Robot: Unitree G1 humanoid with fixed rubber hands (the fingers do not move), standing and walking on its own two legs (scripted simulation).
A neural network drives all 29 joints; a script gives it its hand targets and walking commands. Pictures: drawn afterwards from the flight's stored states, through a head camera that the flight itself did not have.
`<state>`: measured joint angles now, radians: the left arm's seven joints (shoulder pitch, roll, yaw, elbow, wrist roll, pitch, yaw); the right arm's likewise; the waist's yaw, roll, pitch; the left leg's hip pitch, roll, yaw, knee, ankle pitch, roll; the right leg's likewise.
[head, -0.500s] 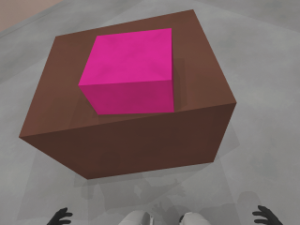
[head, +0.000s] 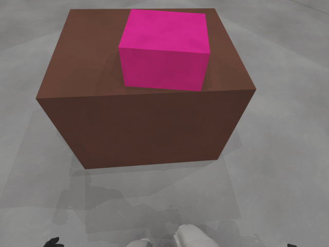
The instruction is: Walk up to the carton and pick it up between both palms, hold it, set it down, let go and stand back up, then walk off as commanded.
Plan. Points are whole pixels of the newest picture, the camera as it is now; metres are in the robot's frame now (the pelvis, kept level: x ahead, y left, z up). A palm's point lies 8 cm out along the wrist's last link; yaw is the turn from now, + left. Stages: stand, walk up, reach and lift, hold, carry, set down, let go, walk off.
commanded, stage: walk off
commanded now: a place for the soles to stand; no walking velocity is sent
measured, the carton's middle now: (165, 49) +0.83 -0.02 -0.02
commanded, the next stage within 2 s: none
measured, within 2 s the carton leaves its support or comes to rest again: neither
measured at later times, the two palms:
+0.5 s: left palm out of the picture -0.11 +0.28 -0.06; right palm out of the picture -0.06 -0.35 -0.11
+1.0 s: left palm out of the picture -0.14 +0.23 -0.09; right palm out of the picture -0.21 -0.41 -0.11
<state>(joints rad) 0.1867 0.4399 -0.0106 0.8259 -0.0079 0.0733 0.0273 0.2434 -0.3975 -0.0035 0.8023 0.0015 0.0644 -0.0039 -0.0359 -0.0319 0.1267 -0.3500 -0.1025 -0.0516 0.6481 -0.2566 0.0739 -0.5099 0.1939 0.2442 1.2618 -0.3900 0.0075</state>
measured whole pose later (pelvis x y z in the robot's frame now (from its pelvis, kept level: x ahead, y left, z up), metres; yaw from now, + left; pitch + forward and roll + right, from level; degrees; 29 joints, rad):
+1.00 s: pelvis -0.21 -0.09 +0.00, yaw +0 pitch -2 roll +4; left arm 0.30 0.44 0.01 0.86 0.04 -0.02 -0.02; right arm 0.43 -0.43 -0.01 0.85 -0.02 -0.03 0.00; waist -0.04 -0.04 -0.01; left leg -0.05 -0.07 -0.07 0.54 -0.45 0.07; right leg -0.49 -0.03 0.09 0.76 -0.31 0.01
